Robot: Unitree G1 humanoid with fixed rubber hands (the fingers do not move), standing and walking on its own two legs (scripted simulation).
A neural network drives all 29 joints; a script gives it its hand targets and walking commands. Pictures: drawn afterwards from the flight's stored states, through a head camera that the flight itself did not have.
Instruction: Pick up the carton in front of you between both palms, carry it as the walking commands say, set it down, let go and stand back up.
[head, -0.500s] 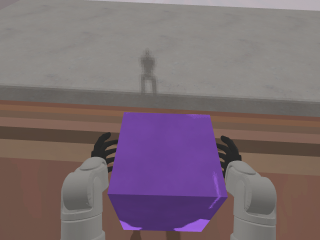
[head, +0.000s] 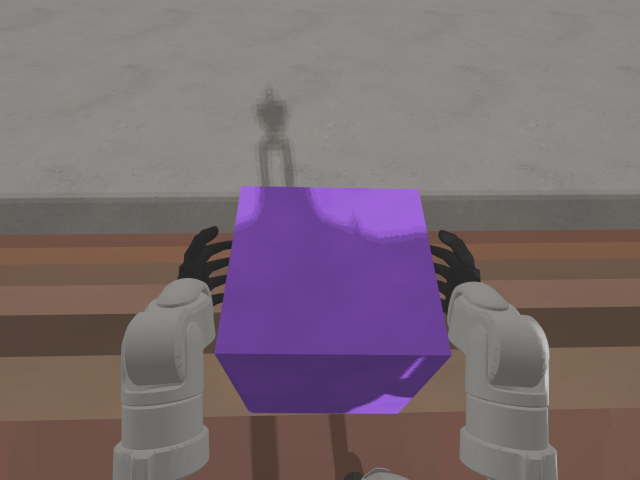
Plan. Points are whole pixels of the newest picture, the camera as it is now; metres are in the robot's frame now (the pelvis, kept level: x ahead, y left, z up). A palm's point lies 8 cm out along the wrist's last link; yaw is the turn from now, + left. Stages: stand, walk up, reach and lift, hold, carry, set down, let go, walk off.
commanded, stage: carry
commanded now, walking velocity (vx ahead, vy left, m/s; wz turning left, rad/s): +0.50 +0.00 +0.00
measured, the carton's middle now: (327, 310) +0.32 -0.01 +0.05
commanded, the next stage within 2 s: none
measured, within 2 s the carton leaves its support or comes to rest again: neither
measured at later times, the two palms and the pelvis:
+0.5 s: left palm (246, 128) +0.66 +0.12 +0.11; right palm (416, 131) +0.64 -0.18 +0.11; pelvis +0.28 -0.01 -0.01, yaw -1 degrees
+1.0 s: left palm (268, 117) +0.95 +0.11 -0.04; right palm (383, 110) +0.97 -0.19 -0.04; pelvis +0.61 -0.07 -0.19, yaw -1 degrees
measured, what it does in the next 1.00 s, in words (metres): goes down: right foot, then left foot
